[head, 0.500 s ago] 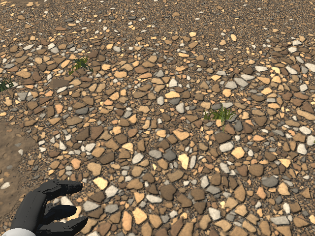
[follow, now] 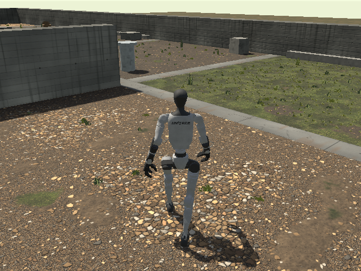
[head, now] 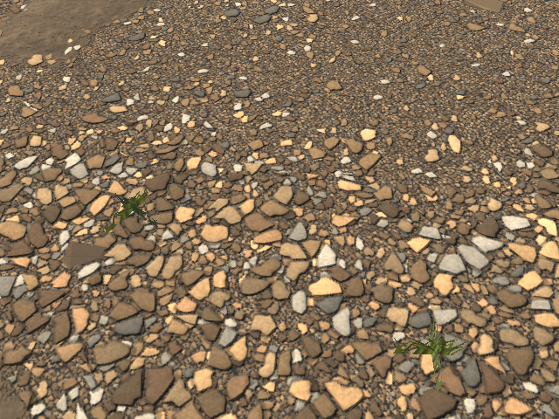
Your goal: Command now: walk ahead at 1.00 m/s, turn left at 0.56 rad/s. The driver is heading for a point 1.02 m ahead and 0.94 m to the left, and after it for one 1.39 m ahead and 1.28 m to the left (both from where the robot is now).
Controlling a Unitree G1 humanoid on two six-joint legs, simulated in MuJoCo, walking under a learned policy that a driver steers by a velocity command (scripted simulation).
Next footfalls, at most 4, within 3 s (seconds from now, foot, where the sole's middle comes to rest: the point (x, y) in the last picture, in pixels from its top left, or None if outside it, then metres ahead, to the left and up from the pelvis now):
0.06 left None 0.26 0.07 -0.75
0.48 right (323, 315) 0.71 -0.03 -0.75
0.94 left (184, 238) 0.92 0.37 -0.75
1.32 right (133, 141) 1.29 0.60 -0.75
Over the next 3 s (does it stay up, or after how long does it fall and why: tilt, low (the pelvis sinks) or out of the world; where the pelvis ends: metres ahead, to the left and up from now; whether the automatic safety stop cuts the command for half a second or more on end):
stays up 1.14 1.18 0.03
